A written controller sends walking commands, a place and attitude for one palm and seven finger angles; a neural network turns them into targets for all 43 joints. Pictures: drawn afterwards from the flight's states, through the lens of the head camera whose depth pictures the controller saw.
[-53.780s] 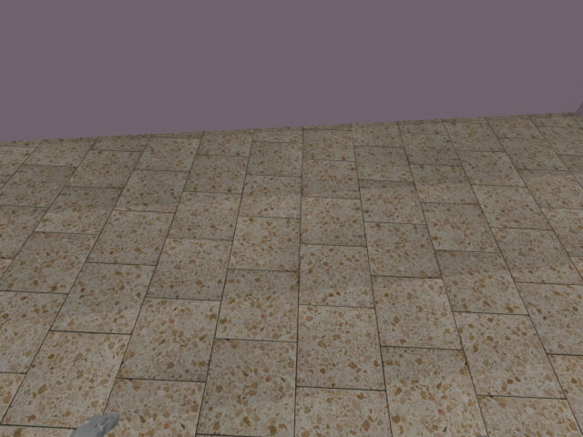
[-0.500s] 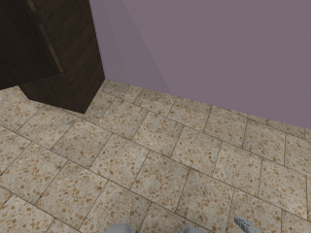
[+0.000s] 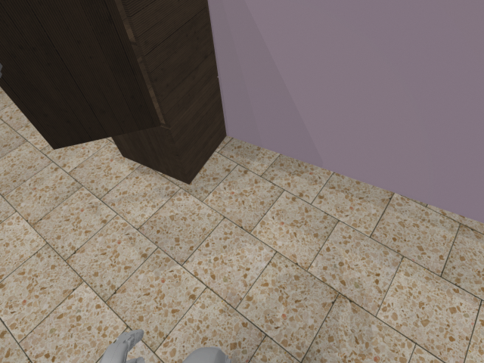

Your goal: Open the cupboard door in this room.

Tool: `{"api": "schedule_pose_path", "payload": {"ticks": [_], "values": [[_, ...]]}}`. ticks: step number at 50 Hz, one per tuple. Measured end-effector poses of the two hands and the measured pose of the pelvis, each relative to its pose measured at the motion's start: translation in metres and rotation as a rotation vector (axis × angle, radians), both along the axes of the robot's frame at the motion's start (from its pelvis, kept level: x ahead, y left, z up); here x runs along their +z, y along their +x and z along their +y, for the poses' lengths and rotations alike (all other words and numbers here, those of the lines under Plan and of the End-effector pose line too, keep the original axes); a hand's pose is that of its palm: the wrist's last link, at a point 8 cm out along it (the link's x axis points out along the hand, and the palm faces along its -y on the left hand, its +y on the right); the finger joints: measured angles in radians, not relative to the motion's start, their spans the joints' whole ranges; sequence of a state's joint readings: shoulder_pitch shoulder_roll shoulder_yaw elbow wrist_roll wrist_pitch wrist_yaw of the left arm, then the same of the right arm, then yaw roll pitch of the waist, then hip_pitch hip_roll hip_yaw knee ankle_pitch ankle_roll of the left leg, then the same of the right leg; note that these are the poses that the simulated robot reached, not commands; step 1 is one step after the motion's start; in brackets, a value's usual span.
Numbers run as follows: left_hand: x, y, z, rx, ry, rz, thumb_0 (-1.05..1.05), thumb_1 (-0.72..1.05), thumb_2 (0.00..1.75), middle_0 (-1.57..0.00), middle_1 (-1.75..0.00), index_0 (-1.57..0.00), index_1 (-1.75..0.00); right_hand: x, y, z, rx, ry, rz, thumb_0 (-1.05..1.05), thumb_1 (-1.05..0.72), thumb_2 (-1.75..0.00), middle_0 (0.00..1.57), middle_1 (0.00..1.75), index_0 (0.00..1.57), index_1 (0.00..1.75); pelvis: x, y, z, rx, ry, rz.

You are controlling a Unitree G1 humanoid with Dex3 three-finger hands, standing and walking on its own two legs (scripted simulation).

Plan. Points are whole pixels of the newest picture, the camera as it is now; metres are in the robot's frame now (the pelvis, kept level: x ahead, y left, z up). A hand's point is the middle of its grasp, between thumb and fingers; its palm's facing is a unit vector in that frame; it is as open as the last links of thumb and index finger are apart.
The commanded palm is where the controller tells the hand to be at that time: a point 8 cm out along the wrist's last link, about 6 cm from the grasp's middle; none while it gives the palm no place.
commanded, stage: turn to face it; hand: left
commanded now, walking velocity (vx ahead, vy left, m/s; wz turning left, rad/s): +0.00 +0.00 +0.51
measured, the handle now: out of the picture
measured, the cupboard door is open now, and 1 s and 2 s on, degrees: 43 43 43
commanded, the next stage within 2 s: take the last steps up to it in 0.30 s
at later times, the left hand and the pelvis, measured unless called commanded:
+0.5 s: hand out of the picture -0.03 +0.24 -0.18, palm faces +0.28 -0.93 -0.23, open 7.4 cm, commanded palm none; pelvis +0.00 +0.03 +0.00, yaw +13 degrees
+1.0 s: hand out of the picture +0.02 +0.22 -0.15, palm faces +0.40 -0.90 -0.18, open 7.4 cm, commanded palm none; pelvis +0.09 +0.07 +0.01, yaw +22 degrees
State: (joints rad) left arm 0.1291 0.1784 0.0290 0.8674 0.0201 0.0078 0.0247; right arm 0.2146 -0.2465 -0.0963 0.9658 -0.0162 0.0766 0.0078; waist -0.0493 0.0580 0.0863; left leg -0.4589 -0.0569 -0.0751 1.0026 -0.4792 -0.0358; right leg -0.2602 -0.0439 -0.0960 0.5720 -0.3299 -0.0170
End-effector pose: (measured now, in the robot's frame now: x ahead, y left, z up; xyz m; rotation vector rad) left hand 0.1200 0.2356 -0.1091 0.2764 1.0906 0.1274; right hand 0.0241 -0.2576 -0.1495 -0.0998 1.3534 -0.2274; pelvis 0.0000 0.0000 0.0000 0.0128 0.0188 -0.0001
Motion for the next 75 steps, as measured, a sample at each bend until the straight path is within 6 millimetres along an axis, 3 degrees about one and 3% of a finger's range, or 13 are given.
{"api": "schedule_pose_path", "payload": {"ticks": [9,17,20,30,37,41,50,55,59,62,65,70,75], "values": [[-0.006,-0.07,-0.005,0.186,-0.034,0.094,0.0,0.92,0.9,-0.21,-0.3,-0.2,-0.3,0.016,0.066,-0.004,0.168,-0.011,-0.031,0.01,-0.91,-0.9,0.2,0.3,0.19,0.3,0.009,0.006,-0.009,0.123,0.029,-0.011],[-0.038,-0.15,0.029,0.339,-0.069,0.229,0.0,0.92,0.9,-0.21,-0.3,-0.2,-0.3,0.024,0.146,0.047,0.345,-0.046,-0.186,0.01,-0.91,-0.9,0.2,0.3,0.19,0.3,-0.007,0.008,0.016,0.197,-0.004,-0.018],[-0.045,-0.168,0.041,0.376,-0.076,0.285,0.0,0.91,0.9,-0.21,-0.3,-0.2,-0.3,0.031,0.158,0.067,0.385,-0.053,-0.233,0.0,-0.91,-0.9,0.2,0.3,0.19,0.3,-0.008,0.005,0.024,0.206,-0.002,-0.025],[-0.023,-0.138,0.051,0.386,-0.104,0.181,0.01,0.91,0.9,-0.2,-0.3,-0.19,-0.29,0.032,0.128,0.091,0.404,-0.012,-0.167,0.0,-0.91,-0.9,0.2,0.3,0.2,0.3,0.009,0.01,0.037,0.255,-0.035,-0.019],[-0.015,-0.092,0.044,0.357,-0.075,0.076,0.0,0.91,0.9,-0.2,-0.3,-0.2,-0.29,0.006,0.093,0.064,0.346,0.01,-0.027,0.0,-0.92,-0.9,0.21,0.3,0.2,0.3,0.0,0.03,0.03,0.282,-0.003,-0.016],[-0.014,-0.091,0.038,0.41,-0.066,0.055,0.0,0.91,0.9,-0.2,-0.3,-0.2,-0.3,-0.002,0.094,0.055,0.367,0.009,0.062,0.01,-0.92,-0.9,0.2,0.3,0.2,0.3,-0.002,0.045,0.032,0.323,-0.004,-0.035],[-0.015,-0.126,0.028,0.518,-0.153,0.243,0.0,0.91,0.9,-0.21,-0.3,-0.2,-0.3,0.02,0.167,0.096,0.426,0.009,0.032,0.01,-0.91,-0.9,0.2,0.3,0.19,0.3,0.014,0.086,0.066,0.38,0.016,-0.016],[-0.028,-0.146,0.044,0.604,-0.208,0.342,0.0,0.91,0.9,-0.21,-0.3,-0.2,-0.3,0.017,0.229,0.159,0.532,0.009,-0.013,0.01,-0.91,-0.9,0.2,0.3,0.19,0.3,0.004,0.109,0.108,0.422,0.003,-0.011],[-0.052,-0.155,0.077,0.641,-0.247,0.428,0.0,0.91,0.9,-0.21,-0.3,-0.2,-0.3,0.007,0.28,0.22,0.59,-0.002,-0.13,0.01,-0.91,-0.9,0.2,0.3,0.19,0.3,-0.018,0.129,0.153,0.432,-0.018,-0.012],[-0.057,-0.137,0.115,0.627,-0.227,0.436,0.01,0.91,0.9,-0.21,-0.3,-0.2,-0.3,0.01,0.295,0.253,0.581,-0.001,-0.185,0.0,-0.91,-0.9,0.2,0.3,0.2,0.3,-0.017,0.138,0.174,0.419,-0.007,-0.024],[-0.047,-0.095,0.158,0.593,-0.183,0.35,0.01,0.91,0.9,-0.2,-0.3,-0.2,-0.29,0.017,0.295,0.275,0.557,0.013,-0.187,0.0,-0.91,-0.9,0.2,0.3,0.2,0.3,-0.007,0.149,0.192,0.4,-0.005,-0.025],[-0.026,-0.009,0.219,0.527,-0.12,0.165,0.01,0.91,0.9,-0.2,-0.3,-0.19,-0.29,0.025,0.29,0.283,0.494,-0.002,-0.159,-0.01,-0.94,-0.9,0.21,0.3,0.2,0.3,0.007,0.171,0.22,0.384,0.007,-0.018],[-0.011,0.066,0.255,0.477,-0.097,0.048,0.0,0.91,0.9,-0.2,-0.3,-0.19,-0.29,0.02,0.27,0.287,0.442,0.004,-0.042,-0.01,-0.93,-0.9,0.2,0.3,0.2,0.3,0.011,0.2,0.242,0.377,0.016,-0.009]]}}
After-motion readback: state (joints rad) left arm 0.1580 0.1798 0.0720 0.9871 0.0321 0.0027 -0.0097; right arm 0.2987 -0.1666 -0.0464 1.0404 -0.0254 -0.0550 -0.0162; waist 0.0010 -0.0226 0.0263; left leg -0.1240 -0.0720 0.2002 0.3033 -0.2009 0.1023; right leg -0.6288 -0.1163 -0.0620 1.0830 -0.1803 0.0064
